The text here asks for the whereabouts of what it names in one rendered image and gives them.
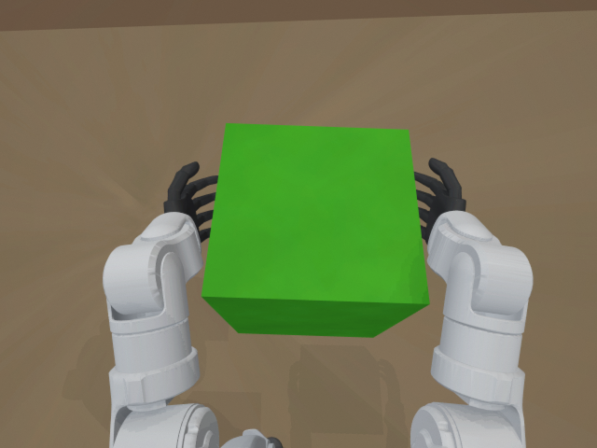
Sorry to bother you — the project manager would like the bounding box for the left robot hand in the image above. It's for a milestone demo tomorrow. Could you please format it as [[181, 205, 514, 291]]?
[[163, 161, 218, 243]]

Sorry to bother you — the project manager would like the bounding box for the robot left shin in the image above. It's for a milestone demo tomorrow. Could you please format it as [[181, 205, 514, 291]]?
[[243, 429, 267, 440]]

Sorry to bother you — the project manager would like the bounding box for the robot left forearm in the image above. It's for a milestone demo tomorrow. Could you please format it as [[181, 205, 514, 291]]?
[[103, 212, 203, 448]]

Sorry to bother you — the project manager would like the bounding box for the robot left upper arm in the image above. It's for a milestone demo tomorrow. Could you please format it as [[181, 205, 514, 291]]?
[[113, 403, 219, 448]]

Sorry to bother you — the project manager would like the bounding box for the right robot hand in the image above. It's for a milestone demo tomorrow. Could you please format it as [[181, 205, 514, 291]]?
[[414, 158, 466, 245]]

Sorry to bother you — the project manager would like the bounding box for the carton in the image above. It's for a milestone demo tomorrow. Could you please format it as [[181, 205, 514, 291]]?
[[201, 123, 430, 338]]

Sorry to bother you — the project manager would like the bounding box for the robot right upper arm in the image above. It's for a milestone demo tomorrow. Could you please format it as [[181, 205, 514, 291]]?
[[410, 402, 522, 448]]

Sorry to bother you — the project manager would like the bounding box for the robot right forearm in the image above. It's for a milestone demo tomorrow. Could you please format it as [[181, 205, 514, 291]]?
[[427, 211, 534, 448]]

